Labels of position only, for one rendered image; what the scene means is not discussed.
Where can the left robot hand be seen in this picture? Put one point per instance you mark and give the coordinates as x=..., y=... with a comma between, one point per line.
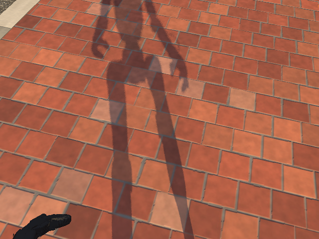
x=42, y=224

